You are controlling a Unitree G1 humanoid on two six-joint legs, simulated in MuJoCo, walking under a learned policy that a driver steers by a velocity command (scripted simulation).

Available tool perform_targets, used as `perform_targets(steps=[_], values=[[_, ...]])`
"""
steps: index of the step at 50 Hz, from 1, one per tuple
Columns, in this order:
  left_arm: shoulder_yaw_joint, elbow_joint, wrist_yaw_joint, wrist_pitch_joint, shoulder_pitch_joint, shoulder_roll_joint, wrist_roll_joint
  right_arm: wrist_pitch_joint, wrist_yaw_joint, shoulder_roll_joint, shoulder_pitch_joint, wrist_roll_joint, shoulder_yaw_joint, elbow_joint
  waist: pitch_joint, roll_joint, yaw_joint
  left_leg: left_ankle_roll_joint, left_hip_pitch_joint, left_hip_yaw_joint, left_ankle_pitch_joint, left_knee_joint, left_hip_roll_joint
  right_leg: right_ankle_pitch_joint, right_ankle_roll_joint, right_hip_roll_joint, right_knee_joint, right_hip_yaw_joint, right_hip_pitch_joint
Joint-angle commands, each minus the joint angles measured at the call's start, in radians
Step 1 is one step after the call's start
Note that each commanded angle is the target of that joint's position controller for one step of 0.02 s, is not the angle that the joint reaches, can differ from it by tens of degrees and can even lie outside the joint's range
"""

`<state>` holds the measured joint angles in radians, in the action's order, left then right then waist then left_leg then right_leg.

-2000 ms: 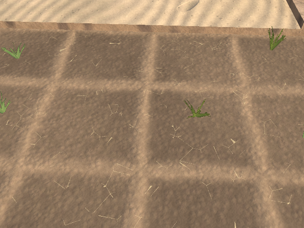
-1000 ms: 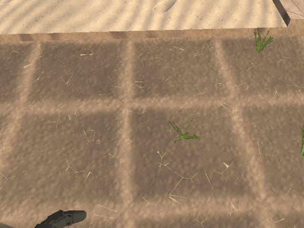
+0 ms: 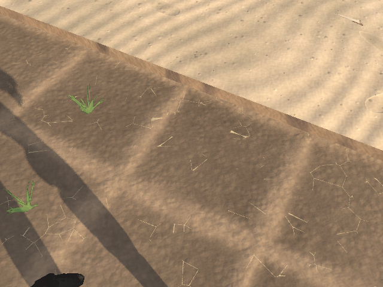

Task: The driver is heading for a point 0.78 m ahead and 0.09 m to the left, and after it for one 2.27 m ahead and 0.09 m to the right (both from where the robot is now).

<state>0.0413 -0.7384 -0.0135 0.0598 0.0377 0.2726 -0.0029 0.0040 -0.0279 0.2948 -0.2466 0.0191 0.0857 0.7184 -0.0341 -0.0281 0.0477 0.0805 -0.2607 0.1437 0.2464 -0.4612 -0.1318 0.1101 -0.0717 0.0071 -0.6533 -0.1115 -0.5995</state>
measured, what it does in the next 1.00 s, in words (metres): walks ahead, turning left: right foot, then left foot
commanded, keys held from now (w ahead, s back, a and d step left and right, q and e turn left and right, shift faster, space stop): w+q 0.56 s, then w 0.14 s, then w+e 0.30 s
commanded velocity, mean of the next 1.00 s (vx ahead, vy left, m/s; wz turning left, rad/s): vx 0.43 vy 0.00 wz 0.37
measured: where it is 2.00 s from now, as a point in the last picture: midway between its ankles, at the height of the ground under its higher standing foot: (117, 194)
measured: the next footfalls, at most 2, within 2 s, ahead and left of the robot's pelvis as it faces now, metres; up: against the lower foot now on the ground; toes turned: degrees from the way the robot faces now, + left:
right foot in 0.08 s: +0.18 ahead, -0.13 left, +0.00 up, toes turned +9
left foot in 0.60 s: +0.31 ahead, +0.21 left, +0.00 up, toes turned +25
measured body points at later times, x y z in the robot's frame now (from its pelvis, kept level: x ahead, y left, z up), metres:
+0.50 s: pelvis +0.18 +0.01 +0.00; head +0.21 +0.02 +0.45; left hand +0.12 +0.31 -0.11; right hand +0.46 -0.15 -0.08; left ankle +0.26 +0.20 -0.69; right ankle +0.14 -0.13 -0.74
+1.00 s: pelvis +0.40 +0.17 +0.00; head +0.42 +0.19 +0.45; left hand +0.47 +0.46 -0.11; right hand +0.56 -0.07 -0.11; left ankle +0.28 +0.20 -0.74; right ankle +0.64 +0.09 -0.68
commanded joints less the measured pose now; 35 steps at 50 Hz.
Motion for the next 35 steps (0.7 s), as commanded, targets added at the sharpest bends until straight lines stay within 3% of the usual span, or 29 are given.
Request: perform_targets(steps=[1, 3, 4, 5, 6, 7, 8, 9, 11, 14, 20, 25, 27, 28, 29, 30, 31, 32, 33, 34, 35], values=[[0.034, 0.077, 0.011, 0.016, -0.013, 0.11, 0.007, -0.002, -0.008, 0.137, 0.007, -0.001, 0.032, -0.075, 0.149, 0.157, -0.029, 0.116, 0.071, 0.265, -0.272, 0.029, 0.252, 0.036, 0.019, -0.033, 0.089, 0.012, 0.133], [0.047, 0.065, 0.016, 0.036, 0.052, 0.128, 0.007, -0.009, -0.006, 0.12, 0.032, 0.0, 0.025, -0.088, 0.131, 0.175, -0.074, 0.098, 0.037, 0.308, -0.123, -0.02, 0.225, 0.017, 0.062, -0.024, 0.203, 0.03, 0.256], [0.058, 0.056, 0.011, 0.045, 0.109, 0.155, -0.004, -0.016, -0.005, 0.075, 0.023, -0.005, 0.01, -0.096, 0.161, 0.143, -0.093, 0.069, -0.027, 0.275, -0.009, -0.117, 0.178, 0.005, 0.104, 0.056, 0.236, -0.019, 0.392], [0.069, 0.055, -0.001, 0.046, 0.179, 0.205, -0.019, -0.025, -0.002, 0.009, -0.013, -0.012, -0.01, -0.108, 0.223, -0.018, -0.088, 0.021, -0.186, 0.138, 0.224, -0.338, 0.077, 0.066, 0.19, 0.239, 0.284, -0.223, 0.595], [0.087, 0.019, 0.003, 0.04, 0.269, 0.253, -0.03, -0.035, 0.001, 0.031, -0.053, 0.005, -0.011, -0.151, 0.218, -0.299, -0.065, -0.011, -0.461, 0.03, 0.427, -0.527, 0.01, 0.274, 0.341, 0.413, 0.387, -0.626, 0.723], [0.071, 0.044, 0.004, 0.045, 0.237, 0.174, -0.005, -0.04, 0.005, 0.122, -0.07, 0.0, 0.008, -0.123, 0.163, -0.183, -0.075, -0.04, -0.529, 0.055, 0.359, -0.653, 0.091, 0.418, 0.342, 0.408, 0.4, -0.635, 0.698], [0.062, 0.054, 0.001, 0.043, 0.22, 0.134, 0.004, -0.037, 0.009, 0.157, -0.014, -0.004, 0.021, -0.119, 0.11, -0.105, -0.094, -0.057, -0.544, 0.034, 0.271, -0.703, 0.119, 0.428, 0.299, 0.356, 0.387, -0.495, 0.647], [0.059, 0.062, 0.001, 0.037, 0.19, 0.131, 0.004, -0.029, 0.009, 0.148, 0.002, -0.009, 0.024, -0.117, 0.089, -0.064, -0.08, -0.071, -0.529, 0.004, 0.214, -0.719, 0.142, 0.386, 0.262, 0.31, 0.394, -0.39, 0.591], [0.05, 0.057, -0.002, 0.033, 0.177, 0.114, 0.001, -0.028, 0.022, 0.111, 0.03, -0.004, 0.019, -0.133, 0.042, -0.074, -0.076, -0.079, -0.508, -0.025, 0.124, -0.699, 0.193, 0.282, 0.24, 0.257, 0.437, -0.246, 0.496], [0.057, 0.04, 0.0, 0.042, 0.21, 0.127, -0.004, -0.034, 0.034, 0.061, 0.059, 0.005, 0.004, -0.154, 0.043, -0.091, -0.092, -0.091, -0.497, -0.065, 0.032, -0.646, 0.213, 0.156, 0.258, 0.236, 0.484, -0.108, 0.483], [0.073, 0.001, 0.005, 0.041, 0.24, 0.177, 0.0, -0.039, 0.047, 0.037, 0.156, 0.003, -0.008, -0.183, 0.032, -0.073, -0.121, -0.104, -0.48, -0.092, -0.131, -0.414, 0.234, 0.005, 0.255, 0.26, 0.5, 0.062, 0.538], [0.085, -0.025, 0.012, 0.027, 0.262, 0.212, 0.023, -0.036, 0.07, 0.035, 0.229, 0.009, -0.011, -0.211, -0.007, -0.082, -0.137, -0.067, -0.377, -0.161, -0.116, -0.243, 0.214, -0.008, 0.219, 0.282, 0.469, 0.159, 0.56], [0.092, -0.033, 0.013, 0.015, 0.261, 0.228, 0.035, -0.033, 0.077, 0.05, 0.227, 0.007, -0.004, -0.223, -0.018, -0.086, -0.12, -0.03, -0.34, -0.188, -0.038, -0.202, 0.197, -0.074, 0.204, 0.307, 0.427, 0.179, 0.591], [0.095, -0.032, 0.011, 0.01, 0.248, 0.241, 0.039, -0.031, 0.078, 0.065, 0.192, 0.003, 0.005, -0.219, 0.0, -0.089, -0.088, -0.007, -0.268, -0.218, -0.01, -0.17, 0.166, -0.224, 0.19, 0.305, 0.359, 0.207, 0.591], [0.093, -0.035, 0.009, 0.004, 0.24, 0.238, 0.045, -0.031, 0.076, 0.085, 0.092, -0.002, 0.022, -0.19, 0.056, -0.064, -0.025, 0.022, -0.099, -0.251, -0.051, -0.092, 0.116, -0.408, 0.169, 0.275, 0.211, 0.259, 0.56], [0.076, -0.039, 0.006, 0.005, 0.274, 0.195, 0.034, -0.029, 0.065, 0.145, -0.08, 0.0, 0.057, -0.135, 0.156, -0.01, 0.048, 0.057, 0.175, -0.242, -0.085, -0.067, 0.075, -0.465, 0.136, 0.221, -0.02, 0.31, 0.453], [0.038, -0.006, 0.01, 0.012, 0.283, 0.1, -0.021, -0.025, 0.042, 0.24, -0.228, 0.004, 0.079, -0.114, 0.247, 0.217, 0.08, 0.133, 0.459, 0.113, -0.131, -0.051, 0.321, 0.063, 0.08, 0.157, -0.388, 0.323, 0.152], [0.019, 0.044, 0.018, 0.044, 0.306, 0.066, -0.006, -0.04, 0.049, 0.299, -0.206, 0.006, 0.073, -0.135, 0.378, 0.377, 0.021, 0.305, 0.634, 0.636, 0.095, 0.15, 0.499, 0.488, 0.048, -0.007, -0.653, 0.146, -0.164], [0.045, 0.038, 0.026, 0.065, 0.22, 0.173, 0.04, -0.057, 0.06, 0.207, -0.197, -0.001, 0.049, -0.13, 0.311, 0.193, 0.072, 0.263, 0.581, 0.557, 0.107, 0.189, 0.49, 0.411, 0.063, 0.047, -0.723, 0.052, -0.262], [0.045, 0.051, 0.031, 0.072, 0.177, 0.179, 0.053, -0.066, 0.062, 0.17, -0.161, -0.007, 0.034, -0.124, 0.211, 0.18, 0.051, 0.228, 0.478, 0.413, 0.031, 0.168, 0.458, 0.331, 0.088, 0.084, -0.69, 0.064, -0.279], [0.042, 0.037, 0.024, 0.07, 0.169, 0.165, 0.032, -0.07, 0.063, 0.139, -0.094, -0.007, 0.022, -0.128, 0.152, 0.094, 0.012, 0.198, 0.341, 0.298, -0.078, 0.165, 0.415, 0.25, 0.091, 0.129, -0.624, 0.064, -0.221]])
